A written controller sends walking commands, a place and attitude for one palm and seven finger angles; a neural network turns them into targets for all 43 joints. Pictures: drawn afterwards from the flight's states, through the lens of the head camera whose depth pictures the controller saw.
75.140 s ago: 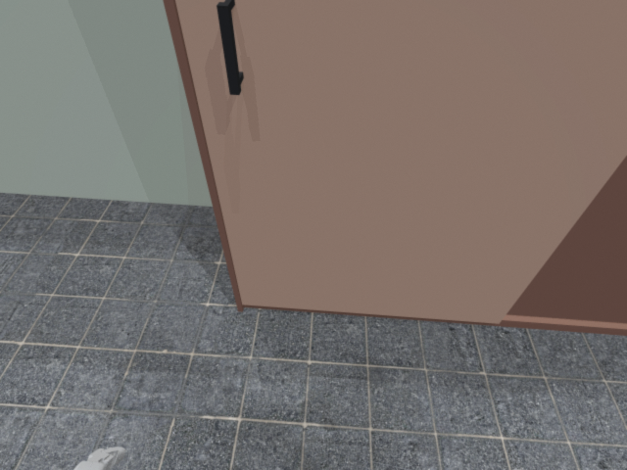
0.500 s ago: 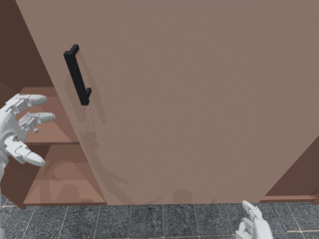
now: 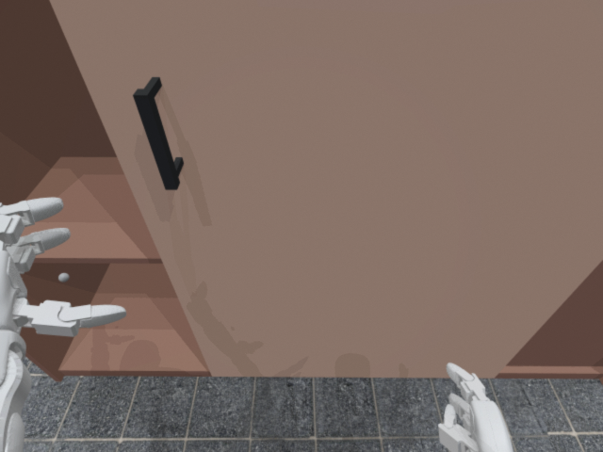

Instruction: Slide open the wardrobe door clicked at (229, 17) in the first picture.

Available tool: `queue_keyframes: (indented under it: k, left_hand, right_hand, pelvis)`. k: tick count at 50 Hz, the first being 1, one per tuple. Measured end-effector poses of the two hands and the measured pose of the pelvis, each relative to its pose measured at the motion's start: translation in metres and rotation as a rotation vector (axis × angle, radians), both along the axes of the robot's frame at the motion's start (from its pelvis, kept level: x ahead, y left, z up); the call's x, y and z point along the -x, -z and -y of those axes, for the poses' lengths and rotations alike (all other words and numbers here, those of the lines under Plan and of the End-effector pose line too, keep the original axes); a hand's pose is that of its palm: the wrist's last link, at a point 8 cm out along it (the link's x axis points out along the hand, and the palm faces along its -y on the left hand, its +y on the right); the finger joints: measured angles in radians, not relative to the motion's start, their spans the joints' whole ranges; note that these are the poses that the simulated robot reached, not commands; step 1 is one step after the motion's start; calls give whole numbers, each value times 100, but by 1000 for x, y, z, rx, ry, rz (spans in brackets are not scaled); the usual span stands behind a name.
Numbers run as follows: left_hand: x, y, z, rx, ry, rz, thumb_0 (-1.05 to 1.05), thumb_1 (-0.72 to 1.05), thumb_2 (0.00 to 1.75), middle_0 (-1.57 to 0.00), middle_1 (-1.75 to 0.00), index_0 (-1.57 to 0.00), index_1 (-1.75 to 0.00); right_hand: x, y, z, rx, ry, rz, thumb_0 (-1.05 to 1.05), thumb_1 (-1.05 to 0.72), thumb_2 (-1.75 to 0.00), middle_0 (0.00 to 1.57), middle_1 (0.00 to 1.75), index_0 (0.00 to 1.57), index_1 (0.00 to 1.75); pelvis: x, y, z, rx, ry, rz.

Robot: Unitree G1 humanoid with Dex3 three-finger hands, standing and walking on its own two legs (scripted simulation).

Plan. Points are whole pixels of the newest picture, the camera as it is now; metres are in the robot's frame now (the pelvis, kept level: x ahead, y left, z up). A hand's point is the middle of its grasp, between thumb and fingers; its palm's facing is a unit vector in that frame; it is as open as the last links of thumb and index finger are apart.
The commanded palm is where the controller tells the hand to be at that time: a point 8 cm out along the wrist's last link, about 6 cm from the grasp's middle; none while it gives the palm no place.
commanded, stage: draw the hand back to the body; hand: left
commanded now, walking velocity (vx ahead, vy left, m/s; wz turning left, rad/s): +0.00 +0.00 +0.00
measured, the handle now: (163, 136) +0.46 +0.26 +0.20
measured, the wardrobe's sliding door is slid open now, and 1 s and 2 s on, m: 0.52 0.52 0.52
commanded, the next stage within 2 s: step back with the hand held close in 0.88 s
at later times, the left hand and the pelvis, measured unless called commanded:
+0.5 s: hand (112, 277) +0.24 +0.25 +0.15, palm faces +0.40 -0.83 -0.40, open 8.8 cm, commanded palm +0.19 +0.28 +0.17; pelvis +0.04 -0.01 +0.00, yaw -2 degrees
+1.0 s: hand (115, 283) +0.23 +0.24 +0.16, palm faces +0.41 -0.82 -0.39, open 7.4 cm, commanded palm +0.19 +0.28 +0.18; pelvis +0.04 -0.02 +0.00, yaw -1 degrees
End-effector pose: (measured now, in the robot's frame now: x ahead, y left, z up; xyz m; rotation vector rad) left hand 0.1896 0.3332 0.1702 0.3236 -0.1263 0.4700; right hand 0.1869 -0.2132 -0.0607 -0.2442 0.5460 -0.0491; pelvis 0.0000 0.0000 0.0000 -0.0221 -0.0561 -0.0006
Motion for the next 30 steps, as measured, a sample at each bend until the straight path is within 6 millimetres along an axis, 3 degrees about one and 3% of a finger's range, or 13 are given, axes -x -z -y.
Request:
queue_keyframes:
  k: [12,21,30]
  left_hand:
    - [-7,1,21,-75,-15,-9,0,11,52,-23,-76,-23,-76]
    - [-14,-4,42,-114,51,-30,0,44,67,-22,-57,-22,-57]
    - [-10,0,54,-106,55,-71,1,74,82,-22,-39,-21,-39]
  right_hand:
    - [8,19,14,-10,66,-124,1,-90,-90,21,30,20,30]
    - [-15,11,27,-8,88,-97,1,-90,-90,21,30,20,30]
    - [-40,6,27,-13,64,-80,1,-90,-90,21,30,20,30]
  pelvis:
    - [-22,-4,2,-17,24,11]
    - [-39,-4,7,-25,36,5]
    - [-49,-4,13,-29,31,-5]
